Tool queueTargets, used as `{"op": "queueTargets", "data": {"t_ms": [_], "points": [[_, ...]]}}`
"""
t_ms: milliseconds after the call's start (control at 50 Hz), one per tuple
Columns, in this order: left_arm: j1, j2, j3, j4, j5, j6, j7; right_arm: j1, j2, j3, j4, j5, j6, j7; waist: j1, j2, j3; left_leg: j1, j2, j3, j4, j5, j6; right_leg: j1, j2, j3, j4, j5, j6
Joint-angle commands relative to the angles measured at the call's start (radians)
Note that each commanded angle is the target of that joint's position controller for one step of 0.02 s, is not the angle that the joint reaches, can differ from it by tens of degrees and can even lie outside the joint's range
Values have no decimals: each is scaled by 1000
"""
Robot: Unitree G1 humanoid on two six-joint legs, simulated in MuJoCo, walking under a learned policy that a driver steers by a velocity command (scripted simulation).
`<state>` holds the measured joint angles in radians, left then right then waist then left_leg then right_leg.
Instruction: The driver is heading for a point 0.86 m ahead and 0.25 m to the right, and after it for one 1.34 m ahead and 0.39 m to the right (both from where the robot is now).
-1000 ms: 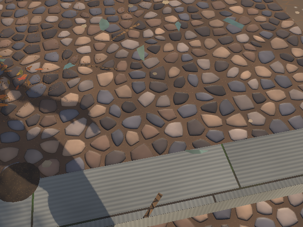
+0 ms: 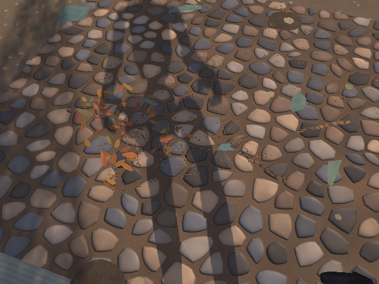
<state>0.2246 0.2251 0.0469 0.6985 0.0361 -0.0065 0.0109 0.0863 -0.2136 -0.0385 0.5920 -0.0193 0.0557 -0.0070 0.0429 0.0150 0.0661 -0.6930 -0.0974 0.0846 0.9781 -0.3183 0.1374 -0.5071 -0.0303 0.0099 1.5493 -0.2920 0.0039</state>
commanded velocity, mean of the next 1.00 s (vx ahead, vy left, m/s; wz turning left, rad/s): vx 0.41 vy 0.00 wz -0.35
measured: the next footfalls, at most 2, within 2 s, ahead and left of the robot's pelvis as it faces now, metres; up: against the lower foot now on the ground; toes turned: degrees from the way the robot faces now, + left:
right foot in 0.70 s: +0.43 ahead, -0.20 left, +0.00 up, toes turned -22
left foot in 1.24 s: +0.80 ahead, -0.22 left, +0.00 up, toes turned -22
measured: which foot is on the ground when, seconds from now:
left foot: down 0.00-0.72, up 0.74-1.00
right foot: up 0.00-0.68, down 0.70-1.00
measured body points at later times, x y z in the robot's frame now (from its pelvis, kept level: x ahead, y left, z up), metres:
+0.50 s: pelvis +0.19 -0.03 +0.08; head +0.19 +0.00 +0.53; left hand +0.35 +0.20 -0.05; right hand +0.14 -0.28 -0.04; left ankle +0.11 +0.04 -0.67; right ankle +0.28 -0.20 -0.57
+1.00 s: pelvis +0.45 -0.17 +0.07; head +0.47 -0.19 +0.52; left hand +0.62 +0.06 -0.04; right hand +0.48 -0.46 -0.03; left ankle +0.63 -0.05 -0.59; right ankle +0.39 -0.18 -0.67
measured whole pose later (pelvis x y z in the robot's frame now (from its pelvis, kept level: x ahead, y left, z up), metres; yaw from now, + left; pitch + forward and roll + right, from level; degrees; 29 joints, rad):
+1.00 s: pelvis +0.45 -0.17 +0.07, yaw -27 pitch +2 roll -1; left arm 0.37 0.24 0.06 0.79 0.00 -0.06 -0.01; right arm 0.16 -0.24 -0.04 0.72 -0.05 -0.04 0.02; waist 0.02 0.04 0.01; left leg -0.71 0.14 -0.03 0.99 -0.16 -0.04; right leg -0.11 0.16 0.04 0.31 -0.22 -0.14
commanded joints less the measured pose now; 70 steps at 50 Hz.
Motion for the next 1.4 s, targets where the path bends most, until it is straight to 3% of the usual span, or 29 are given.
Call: {"op": "queueTargets", "data": {"t_ms": [20,80,120,140,220,360,480,600,660,680,700,720,740,760,800,840,880,960,1040,1120,1180,1220,1240,1260,1280,1300,1340,1360,1400], "points": [[151,10,-3,-77,17,33,38,-17,-15,-16,-26,-8,-51,-13,51,36,-104,156,227,-446,-548,2,51,-159,-25,70,105,57,-17],[111,27,-1,-90,-4,31,21,104,-46,-18,45,-13,-87,-10,14,18,-108,232,231,-384,-665,-36,29,-154,-37,94,-138,62,16],[61,42,8,-85,1,24,8,163,-74,-27,61,-11,-106,-17,-27,0,-114,343,257,-399,-744,-30,22,-193,-25,108,-244,99,30],[64,60,19,-60,-6,24,4,189,-82,-30,66,-8,-116,-16,-47,5,-115,404,271,-392,-777,-15,3,-223,-16,107,-273,130,24],[10,63,39,-32,-10,14,-18,254,-116,-43,93,5,-145,-13,-87,32,-83,587,298,-326,-850,-21,-51,-355,17,149,-394,213,14],[-39,52,54,8,2,14,-44,340,-98,-40,157,8,-172,-23,-101,67,-49,729,329,-210,-878,9,-31,-472,11,117,-423,250,23],[-126,47,49,-3,6,8,-65,395,-76,-32,213,-10,-184,-20,-112,60,17,781,339,-81,-879,189,1,-469,-17,42,-533,249,-9],[-259,5,15,-83,3,2,-88,445,-112,-37,275,-8,-168,-31,-137,64,62,829,354,62,-808,582,-8,-274,-7,-149,-867,158,-81],[-143,42,31,-71,5,0,-75,437,-160,-44,297,2,-150,-40,-62,112,-25,822,358,140,-568,1145,-36,1,107,-225,-936,65,-154],[-37,70,46,-47,5,-8,-68,431,-183,-49,298,2,-144,-39,-11,113,-85,796,360,149,-409,1178,-37,134,137,-211,-970,61,-182],[126,106,65,5,14,-19,-57,406,-195,-51,287,9,-140,-37,72,83,-174,678,338,165,-190,1029,-53,374,148,-165,-1052,101,-215],[249,181,88,33,21,-24,-39,398,-147,-39,252,2,-143,-31,107,-22,-279,420,300,144,97,510,-67,648,-49,93,-1054,-66,-260],[182,274,106,3,-3,-24,-31,385,-67,-25,172,17,-148,-14,32,-244,-345,44,83,53,473,-207,-120,838,-312,673,-1170,-20,-416],[187,250,105,-8,-25,-13,-24,280,-131,-40,145,11,-160,-4,74,-78,-333,-46,112,-126,529,-99,-119,790,-306,681,-1250,68,-419],[100,160,75,5,-29,-20,-12,230,-114,-29,128,16,-179,2,-6,11,-132,-22,188,-120,401,56,-118,533,-232,418,-1274,303,-348],[46,126,61,-7,-34,-39,-10,262,-108,-27,130,-18,-149,7,-69,19,-100,66,215,-131,308,44,-142,391,-141,287,-1293,428,-311],[58,130,54,-1,-39,-62,-13,272,-101,-27,132,-39,-115,14,-84,6,-91,67,218,-116,243,32,-164,353,-105,251,-1306,504,-307],[139,152,50,27,-36,-71,-17,133,-83,-16,84,-39,-92,26,-52,-37,-43,-19,216,-70,45,163,-187,339,-57,212,-1341,530,-265],[220,134,36,66,-37,-82,-18,0,-66,1,64,-22,-97,40,13,-70,-39,8,192,-24,-214,344,-154,440,-44,138,-1340,678,-174],[255,153,30,91,-22,-88,-2,-107,-79,5,33,-3,-107,45,40,-70,-17,5,169,-11,-353,373,-93,587,-109,119,-1355,719,-157],[213,175,29,102,-8,-86,14,-30,-107,-7,55,0,-108,42,-23,-83,-38,156,90,6,-405,247,-33,632,-140,62,-1267,1012,-132],[193,200,35,108,8,-77,20,176,-147,-28,121,1,-109,27,-112,-95,-136,358,17,12,-434,160,12,654,-134,24,-1016,1196,-113],[169,205,34,102,3,-74,20,324,-166,-40,163,-11,-116,19,-189,-69,-199,563,44,-26,-495,204,44,547,-107,-16,-799,1072,-106],[195,155,18,63,-16,-78,18,450,-260,-68,179,-30,-114,7,-208,63,-310,826,270,-337,-489,168,133,292,-24,-78,-443,683,-77],[263,128,17,49,-32,-81,5,399,-287,-79,181,-5,-104,14,-116,288,-371,980,461,-840,-620,379,289,-25,188,-46,-127,-183,-22],[202,150,12,36,-2,-80,7,295,-251,-75,156,24,-102,25,-91,96,-285,905,432,-775,-640,453,282,-112,110,77,-82,-137,-32],[96,146,5,8,-9,-86,3,222,-163,-51,148,19,-104,21,-59,-58,-115,664,363,-514,-651,700,224,-101,32,62,-182,-66,-20],[77,140,4,-6,1,-71,2,225,-143,-44,160,24,-109,17,-39,-69,-82,591,318,-443,-661,798,192,-80,10,63,-248,-71,-6],[116,120,-3,-2,10,-34,-1,226,-153,-43,165,23,-116,19,-9,-27,-99,513,268,-363,-669,909,158,-10,5,44,-333,-71,17]]}}
Velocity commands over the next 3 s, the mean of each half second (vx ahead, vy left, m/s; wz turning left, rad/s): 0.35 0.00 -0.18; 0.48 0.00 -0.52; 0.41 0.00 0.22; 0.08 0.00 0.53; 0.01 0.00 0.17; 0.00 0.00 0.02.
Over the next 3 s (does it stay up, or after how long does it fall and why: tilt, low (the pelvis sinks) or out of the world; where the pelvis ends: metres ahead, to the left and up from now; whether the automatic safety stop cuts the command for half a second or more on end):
stays up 0.77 -0.32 0.08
